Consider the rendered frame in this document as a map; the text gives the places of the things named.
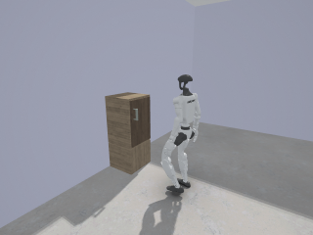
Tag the robot left thigh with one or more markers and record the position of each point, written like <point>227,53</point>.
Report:
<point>177,142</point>

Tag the robot left hand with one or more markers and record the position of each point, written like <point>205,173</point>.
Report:
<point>168,146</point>

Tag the right robot upper arm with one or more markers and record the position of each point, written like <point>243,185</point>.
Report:
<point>197,106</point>

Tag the robot thigh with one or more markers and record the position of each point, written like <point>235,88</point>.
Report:
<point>181,155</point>
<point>177,142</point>

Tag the robot right hand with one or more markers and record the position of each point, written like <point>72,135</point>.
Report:
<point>196,135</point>

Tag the cupboard door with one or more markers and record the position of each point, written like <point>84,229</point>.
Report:
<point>141,128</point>

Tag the handle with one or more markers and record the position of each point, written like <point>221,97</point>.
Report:
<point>136,114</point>

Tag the robot left forearm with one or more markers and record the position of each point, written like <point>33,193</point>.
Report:
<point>174,132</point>

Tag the left robot upper arm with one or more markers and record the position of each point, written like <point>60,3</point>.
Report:
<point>177,102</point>

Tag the robot right forearm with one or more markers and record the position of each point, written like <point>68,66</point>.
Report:
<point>196,122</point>

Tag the robot right thigh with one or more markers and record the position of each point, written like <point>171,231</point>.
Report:
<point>181,155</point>

